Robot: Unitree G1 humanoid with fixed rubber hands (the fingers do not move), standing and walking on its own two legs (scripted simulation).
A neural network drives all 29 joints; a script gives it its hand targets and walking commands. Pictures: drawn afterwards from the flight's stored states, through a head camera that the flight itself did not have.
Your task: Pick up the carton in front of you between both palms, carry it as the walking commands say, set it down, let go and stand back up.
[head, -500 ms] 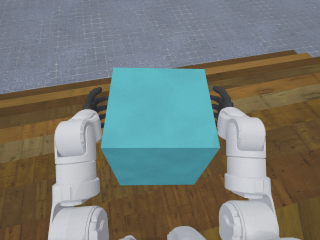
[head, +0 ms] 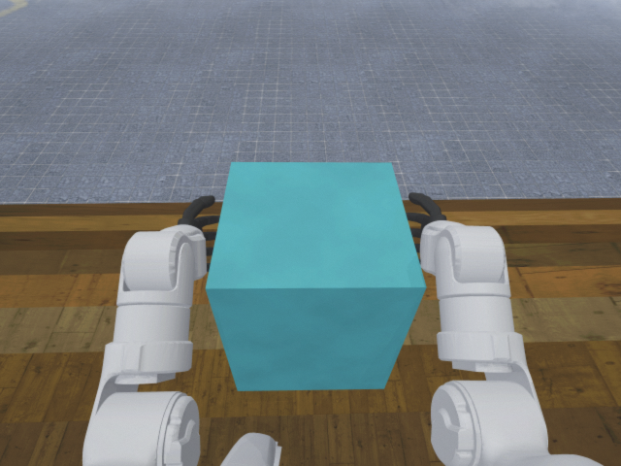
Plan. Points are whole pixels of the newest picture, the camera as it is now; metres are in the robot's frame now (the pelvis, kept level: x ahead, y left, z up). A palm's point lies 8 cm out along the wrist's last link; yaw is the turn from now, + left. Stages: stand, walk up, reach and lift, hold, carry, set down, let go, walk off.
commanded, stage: carry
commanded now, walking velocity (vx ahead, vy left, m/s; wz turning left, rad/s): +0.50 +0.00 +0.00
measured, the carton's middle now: (311, 281) +0.35 +0.03 +0.05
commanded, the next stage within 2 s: none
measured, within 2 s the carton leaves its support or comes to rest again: neither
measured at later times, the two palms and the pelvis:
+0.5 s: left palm (292, 180) +0.70 +0.10 -0.08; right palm (426, 201) +0.66 -0.19 -0.08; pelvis +0.35 +0.01 -0.15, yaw -2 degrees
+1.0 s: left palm (303, 152) +1.02 +0.10 -0.24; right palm (398, 155) +1.04 -0.20 -0.24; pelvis +0.69 -0.07 -0.32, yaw -1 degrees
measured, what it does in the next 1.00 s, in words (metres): goes down: left foot 0.16 m lower, then right foot 0.16 m lower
